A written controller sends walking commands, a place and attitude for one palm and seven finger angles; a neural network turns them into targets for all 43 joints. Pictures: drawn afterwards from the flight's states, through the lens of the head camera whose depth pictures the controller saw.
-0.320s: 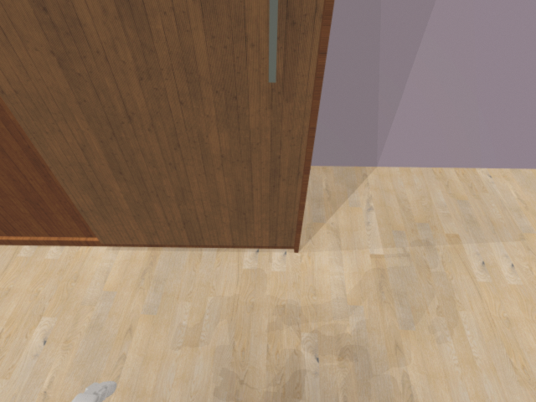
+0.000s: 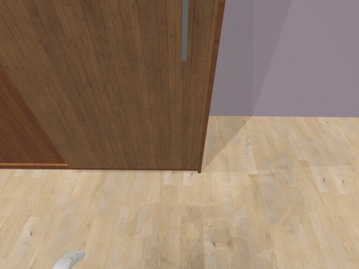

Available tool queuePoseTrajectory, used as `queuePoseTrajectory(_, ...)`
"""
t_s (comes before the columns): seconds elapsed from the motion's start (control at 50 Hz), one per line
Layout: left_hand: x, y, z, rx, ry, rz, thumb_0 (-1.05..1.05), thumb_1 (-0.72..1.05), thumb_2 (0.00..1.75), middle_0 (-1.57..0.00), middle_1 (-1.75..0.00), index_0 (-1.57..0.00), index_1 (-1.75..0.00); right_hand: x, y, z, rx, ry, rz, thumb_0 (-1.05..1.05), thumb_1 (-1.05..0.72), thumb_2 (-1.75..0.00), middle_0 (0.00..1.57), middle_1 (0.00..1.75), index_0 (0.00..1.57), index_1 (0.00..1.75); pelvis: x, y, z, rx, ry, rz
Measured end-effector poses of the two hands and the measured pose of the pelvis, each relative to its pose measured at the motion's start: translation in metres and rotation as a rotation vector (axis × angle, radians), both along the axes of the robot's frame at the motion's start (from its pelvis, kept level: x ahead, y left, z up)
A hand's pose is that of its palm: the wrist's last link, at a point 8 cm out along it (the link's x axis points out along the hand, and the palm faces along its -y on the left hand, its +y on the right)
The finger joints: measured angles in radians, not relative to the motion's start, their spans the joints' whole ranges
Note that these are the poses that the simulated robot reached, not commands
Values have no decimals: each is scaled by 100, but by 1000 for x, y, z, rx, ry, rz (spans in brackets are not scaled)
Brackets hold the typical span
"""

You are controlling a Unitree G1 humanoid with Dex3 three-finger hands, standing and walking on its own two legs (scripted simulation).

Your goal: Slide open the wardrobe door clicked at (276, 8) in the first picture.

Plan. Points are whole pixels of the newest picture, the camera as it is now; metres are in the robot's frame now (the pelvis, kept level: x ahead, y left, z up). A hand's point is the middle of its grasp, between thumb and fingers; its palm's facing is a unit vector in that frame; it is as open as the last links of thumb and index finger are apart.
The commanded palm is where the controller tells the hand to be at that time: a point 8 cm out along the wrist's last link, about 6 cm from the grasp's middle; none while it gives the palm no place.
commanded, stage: stand and wait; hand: right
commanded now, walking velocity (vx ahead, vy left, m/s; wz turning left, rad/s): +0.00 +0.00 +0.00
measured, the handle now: (185, 13) +0.81 +0.03 +0.23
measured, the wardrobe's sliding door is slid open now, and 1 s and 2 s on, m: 0.00 0.00 0.00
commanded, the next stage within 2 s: look at it before walking up in 0.60 s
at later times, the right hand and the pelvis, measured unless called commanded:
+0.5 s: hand out of the picture +0.06 -0.23 -0.15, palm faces -0.03 +0.94 -0.34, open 7.4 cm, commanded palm none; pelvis -0.02 +0.01 +0.00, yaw +0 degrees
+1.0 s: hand out of the picture +0.06 -0.23 -0.15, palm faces -0.04 +0.94 -0.33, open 7.4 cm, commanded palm none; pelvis -0.02 +0.02 +0.01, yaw +0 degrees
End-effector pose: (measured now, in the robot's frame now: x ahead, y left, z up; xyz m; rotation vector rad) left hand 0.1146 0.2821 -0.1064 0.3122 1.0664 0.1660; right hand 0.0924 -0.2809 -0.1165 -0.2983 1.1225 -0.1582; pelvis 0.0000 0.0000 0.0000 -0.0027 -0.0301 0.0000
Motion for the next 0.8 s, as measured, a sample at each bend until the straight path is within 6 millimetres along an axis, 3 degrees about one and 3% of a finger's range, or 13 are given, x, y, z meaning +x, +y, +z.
queuePoseTrajectory(0.22,-39,19,-5,18,98,39,1,90,90,-20,-30,-21,-30,-30,-1,-1,-18,71,-25,1,-90,-90,21,30,20,30,-7,8,2,1,-7,-1)
queuePoseTrajectory(0.38,-60,25,-8,15,139,56,1,90,90,-20,-30,-21,-30,-40,-1,1,-28,92,-25,1,-90,-90,21,30,20,30,-13,12,4,1,-8,2)
queuePoseTrajectory(0.8,-67,25,-8,1,137,60,1,90,90,-20,-30,-21,-30,-34,10,2,-13,67,-9,1,-90,-90,21,30,20,30,-19,16,5,1,-4,4)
